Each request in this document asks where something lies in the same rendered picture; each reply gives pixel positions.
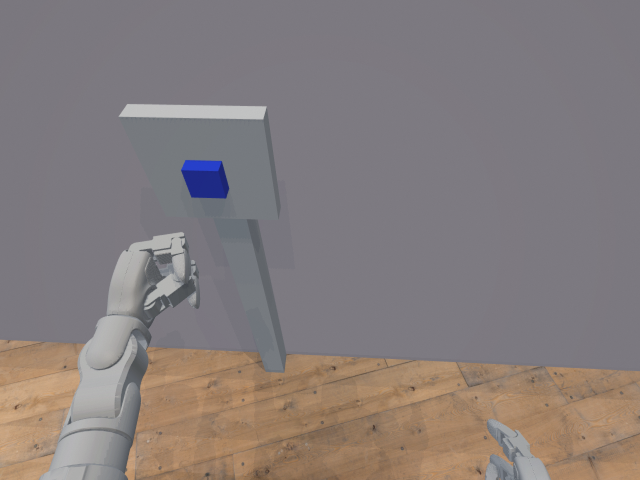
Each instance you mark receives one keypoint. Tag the button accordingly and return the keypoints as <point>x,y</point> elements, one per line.
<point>205,179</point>

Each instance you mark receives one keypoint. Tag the left robot forearm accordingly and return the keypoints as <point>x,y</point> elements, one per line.
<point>99,429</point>

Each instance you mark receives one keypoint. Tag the left robot hand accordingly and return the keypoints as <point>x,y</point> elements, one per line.
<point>136,276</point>

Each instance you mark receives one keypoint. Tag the right robot hand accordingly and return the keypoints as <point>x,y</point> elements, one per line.
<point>517,450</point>

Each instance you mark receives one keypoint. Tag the panel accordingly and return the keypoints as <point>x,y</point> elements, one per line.
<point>163,137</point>

